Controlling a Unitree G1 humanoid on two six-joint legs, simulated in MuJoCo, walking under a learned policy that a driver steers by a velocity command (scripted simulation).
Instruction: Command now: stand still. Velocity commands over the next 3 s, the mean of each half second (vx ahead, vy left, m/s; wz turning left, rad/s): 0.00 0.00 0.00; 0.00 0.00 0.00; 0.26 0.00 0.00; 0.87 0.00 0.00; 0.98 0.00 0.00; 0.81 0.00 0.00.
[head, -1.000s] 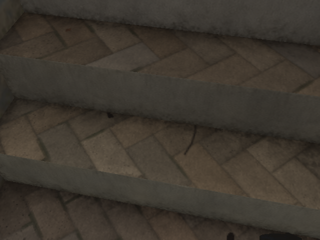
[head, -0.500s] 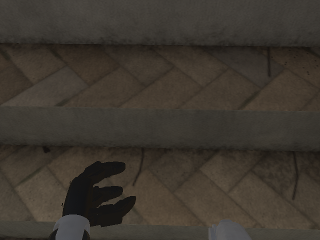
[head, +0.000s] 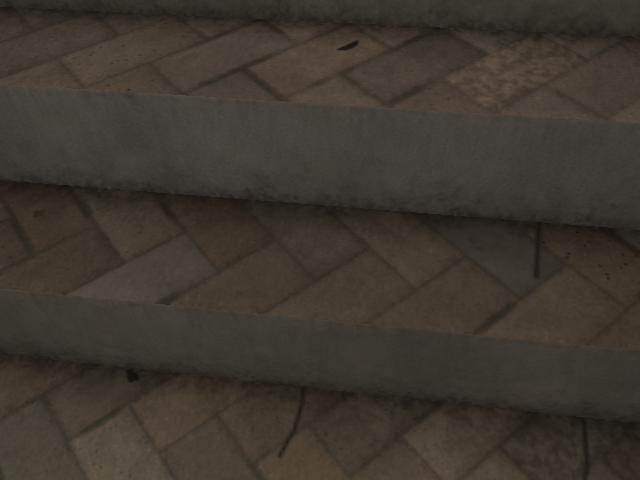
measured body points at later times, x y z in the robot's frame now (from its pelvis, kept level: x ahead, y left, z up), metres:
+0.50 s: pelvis -0.09 +0.13 -0.13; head -0.10 +0.17 +0.32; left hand +0.02 +0.35 -0.28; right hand -0.01 -0.08 -0.25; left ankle -0.10 +0.20 -0.86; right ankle -0.14 -0.05 -0.70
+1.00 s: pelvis -0.14 +0.14 -0.12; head -0.12 +0.14 +0.33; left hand -0.10 +0.37 -0.27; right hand -0.07 -0.08 -0.26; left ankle -0.10 +0.20 -0.86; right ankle -0.15 +0.00 -0.86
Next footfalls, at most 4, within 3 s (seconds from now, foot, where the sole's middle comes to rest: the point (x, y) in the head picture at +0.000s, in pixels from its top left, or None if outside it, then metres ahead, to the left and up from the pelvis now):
0.22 left None -0.02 0.22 -0.90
0.64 right None -0.10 0.00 -0.90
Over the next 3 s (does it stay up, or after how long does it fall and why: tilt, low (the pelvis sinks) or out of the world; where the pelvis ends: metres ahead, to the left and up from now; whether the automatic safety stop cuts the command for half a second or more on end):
stays up -0.09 0.10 -0.11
